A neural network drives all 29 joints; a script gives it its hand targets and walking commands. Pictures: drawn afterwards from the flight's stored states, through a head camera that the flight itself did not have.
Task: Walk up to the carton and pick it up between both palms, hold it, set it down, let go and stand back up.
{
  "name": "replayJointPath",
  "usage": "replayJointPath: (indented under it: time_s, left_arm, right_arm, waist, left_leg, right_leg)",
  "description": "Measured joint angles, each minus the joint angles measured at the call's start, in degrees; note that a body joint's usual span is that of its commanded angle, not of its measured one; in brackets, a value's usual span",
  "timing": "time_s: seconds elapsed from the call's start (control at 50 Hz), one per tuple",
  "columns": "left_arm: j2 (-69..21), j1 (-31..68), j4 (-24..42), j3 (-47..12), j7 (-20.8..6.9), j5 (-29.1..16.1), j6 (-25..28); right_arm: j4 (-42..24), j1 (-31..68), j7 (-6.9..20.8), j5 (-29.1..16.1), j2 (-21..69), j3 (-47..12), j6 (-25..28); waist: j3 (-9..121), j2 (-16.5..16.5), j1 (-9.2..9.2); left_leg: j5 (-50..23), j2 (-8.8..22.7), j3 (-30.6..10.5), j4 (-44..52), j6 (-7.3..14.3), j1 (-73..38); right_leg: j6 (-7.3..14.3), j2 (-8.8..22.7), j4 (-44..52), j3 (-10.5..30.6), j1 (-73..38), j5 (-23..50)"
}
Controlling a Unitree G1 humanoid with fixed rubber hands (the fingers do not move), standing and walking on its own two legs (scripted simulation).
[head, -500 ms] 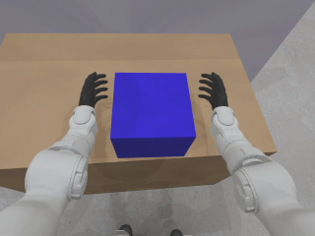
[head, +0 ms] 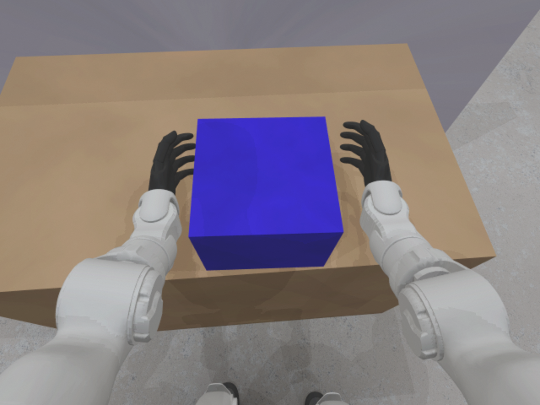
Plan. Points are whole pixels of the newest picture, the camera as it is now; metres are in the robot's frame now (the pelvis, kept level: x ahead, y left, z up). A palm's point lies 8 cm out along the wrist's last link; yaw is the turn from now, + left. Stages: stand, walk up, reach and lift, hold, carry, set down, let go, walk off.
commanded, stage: reach and lift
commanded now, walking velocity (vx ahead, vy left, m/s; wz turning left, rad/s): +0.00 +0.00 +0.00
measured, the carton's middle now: (263, 196) +0.45 +0.04 -0.03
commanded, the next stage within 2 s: none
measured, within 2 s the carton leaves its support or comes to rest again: neither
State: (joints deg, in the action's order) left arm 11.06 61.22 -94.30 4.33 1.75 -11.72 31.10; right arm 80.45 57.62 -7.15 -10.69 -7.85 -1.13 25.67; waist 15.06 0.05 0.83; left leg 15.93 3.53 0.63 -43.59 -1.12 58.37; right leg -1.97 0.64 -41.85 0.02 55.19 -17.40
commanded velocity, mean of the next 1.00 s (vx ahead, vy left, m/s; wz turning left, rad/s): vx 0.00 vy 0.00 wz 0.00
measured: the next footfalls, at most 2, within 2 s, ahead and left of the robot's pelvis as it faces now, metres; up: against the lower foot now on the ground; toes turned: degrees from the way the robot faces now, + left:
none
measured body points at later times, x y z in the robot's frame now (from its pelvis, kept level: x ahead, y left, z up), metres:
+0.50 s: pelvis -0.01 +0.01 +0.03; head +0.15 +0.00 +0.45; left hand +0.43 +0.18 +0.01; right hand +0.44 -0.12 +0.02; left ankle +0.02 +0.13 -0.70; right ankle +0.00 -0.14 -0.70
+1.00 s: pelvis +0.01 +0.00 +0.03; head +0.15 +0.02 +0.46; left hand +0.43 +0.18 +0.01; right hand +0.44 -0.12 +0.03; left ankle +0.02 +0.13 -0.70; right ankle +0.00 -0.14 -0.70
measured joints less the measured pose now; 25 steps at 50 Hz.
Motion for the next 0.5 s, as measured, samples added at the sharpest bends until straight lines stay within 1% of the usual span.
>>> replayJointPath:
  time_s: [0.04,0.08,0.12,0.16,0.22,0.28,0.32,0.34,0.38,0.42,0.44,0.5]
  left_arm:
    - [0.0,-0.6,1.4,1.1,0.6,1.5,0.4]
    - [0.2,-0.3,2.1,2.7,1.0,3.8,0.3]
    - [0.4,0.4,2.3,4.9,1.5,6.1,-0.3]
    - [0.5,0.9,2.7,7.4,1.7,8.5,-0.8]
    - [0.2,0.8,3.3,11.7,2.3,12.0,-0.9]
    - [-0.4,-0.3,4.0,17.6,3.0,17.3,0.6]
    - [-1.6,-1.8,5.6,21.2,3.2,21.6,1.6]
    - [-2.3,-2.7,6.7,22.9,3.3,23.4,1.9]
    - [-3.4,-4.5,8.5,25.3,3.3,26.5,2.1]
    - [-4.2,-6.2,9.5,27.5,3.3,28.8,1.8]
    - [-4.7,-6.8,10.1,28.6,3.3,29.7,1.7]
    - [-5.4,-8.1,12.0,30.3,2.9,31.4,1.2]
  right_arm:
    - [-1.2,0.0,-0.2,1.8,1.3,1.8,0.9]
    - [-0.8,1.1,-0.1,3.8,2.7,4.2,1.0]
    - [0.4,2.7,-1.3,5.6,3.7,8.2,0.9]
    - [0.8,3.5,-1.7,9.0,4.3,12.7,0.9]
    - [-0.8,3.1,-1.5,16.7,5.5,20.1,0.6]
    - [-4.2,0.9,-1.0,27.2,7.9,30.5,1.8]
    - [-7.7,-1.6,-0.2,33.4,9.9,36.5,3.3]
    - [-9.4,-2.9,0.7,35.8,10.8,38.5,3.9]
    - [-12.1,-5.0,1.7,39.1,12.1,41.4,4.6]
    - [-13.8,-6.6,2.1,41.3,13.0,43.1,4.5]
    - [-14.5,-7.2,2.7,42.3,13.3,43.3,4.5]
    - [-16.2,-8.2,3.0,44.2,14.1,44.1,4.4]
  waist:
    - [0.1,0.1,-0.27]
    - [-0.8,0.2,-0.30]
    - [-2.4,0.0,-0.32]
    - [-3.8,-0.1,-0.55]
    - [-4.9,-0.5,-1.28]
    - [-5.8,-1.1,-2.23]
    - [-6.8,-1.3,-2.15]
    - [-7.1,-1.4,-1.91]
    - [-7.5,-1.7,-1.31]
    - [-7.7,-1.8,-0.60]
    - [-7.8,-1.8,-0.24]
    - [-8.5,-2.0,0.28]
  left_leg:
    - [0.0,0.2,-0.3,-0.4,-0.1,0.6]
    - [0.0,0.3,-0.5,-0.7,-0.2,0.5]
    - [-0.2,0.3,-0.7,-0.7,-0.1,-0.2]
    - [-0.6,0.2,-0.7,-0.3,0.1,-1.1]
    - [-1.3,0.0,-0.8,0.6,0.2,-2.0]
    - [-2.1,-0.4,-0.8,2.5,0.5,-3.6]
    - [-2.7,-0.5,-0.4,4.0,0.7,-5.4]
    - [-3.0,-0.4,-0.2,4.8,0.7,-6.2]
    - [-3.4,-0.3,0.4,6.4,0.8,-7.8]
    - [-3.9,-0.2,1.0,8.0,0.9,-9.2]
    - [-4.2,-0.2,1.3,8.7,0.9,-9.9]
    - [-4.8,-0.2,1.7,10.6,0.8,-11.8]
  right_leg:
    - [0.1,-0.2,-0.1,-0.3,0.4,0.1]
    - [0.2,-0.3,-0.2,-0.5,0.1,0.2]
    - [0.1,-0.4,0.0,-0.6,-0.8,0.5]
    - [0.1,-0.3,0.5,-0.7,-1.7,0.8]
    - [-0.1,0.0,1.6,-0.9,-2.8,1.5]
    - [-0.3,0.3,3.5,-1.1,-4.6,2.3]
    - [-0.4,0.5,5.2,-0.9,-6.3,3.0]
    - [-0.5,0.4,6.1,-0.7,-7.1,3.5]
    - [-0.5,0.4,7.9,-0.4,-8.5,4.3]
    - [-0.5,0.3,9.4,0.1,-9.7,5.0]
    - [-0.5,0.3,10.1,0.3,-10.3,5.3]
    - [-0.5,0.3,11.8,0.6,-11.8,5.9]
